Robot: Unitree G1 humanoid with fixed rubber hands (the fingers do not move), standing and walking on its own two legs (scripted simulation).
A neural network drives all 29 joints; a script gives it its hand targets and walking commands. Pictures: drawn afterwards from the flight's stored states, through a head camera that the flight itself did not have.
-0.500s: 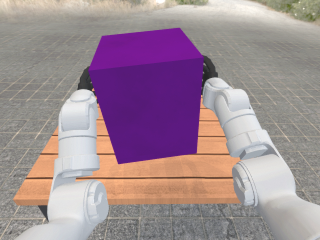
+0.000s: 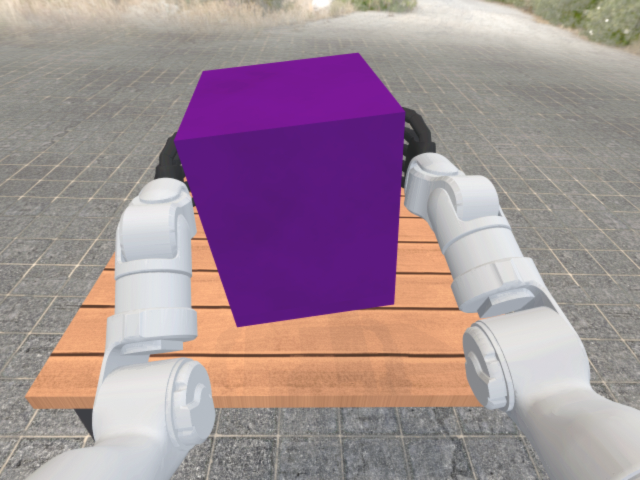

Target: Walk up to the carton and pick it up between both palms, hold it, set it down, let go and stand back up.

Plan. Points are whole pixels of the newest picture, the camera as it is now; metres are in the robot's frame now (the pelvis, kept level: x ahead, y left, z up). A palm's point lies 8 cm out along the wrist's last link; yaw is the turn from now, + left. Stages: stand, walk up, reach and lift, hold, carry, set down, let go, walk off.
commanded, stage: hold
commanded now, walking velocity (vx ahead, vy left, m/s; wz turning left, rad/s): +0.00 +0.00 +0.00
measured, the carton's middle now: (298, 187) +0.39 +0.00 +0.23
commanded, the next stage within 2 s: none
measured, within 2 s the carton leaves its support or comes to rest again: neither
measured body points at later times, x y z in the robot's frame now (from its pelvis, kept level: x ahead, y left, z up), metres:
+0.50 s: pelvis +0.00 +0.00 +0.00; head -0.08 +0.02 +0.44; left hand +0.39 +0.15 +0.24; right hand +0.39 -0.14 +0.26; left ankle +0.01 +0.12 -0.75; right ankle +0.02 -0.11 -0.75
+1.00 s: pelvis +0.00 +0.00 +0.00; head -0.08 +0.03 +0.44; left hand +0.38 +0.16 +0.24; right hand +0.38 -0.14 +0.27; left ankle +0.01 +0.12 -0.75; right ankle +0.02 -0.11 -0.75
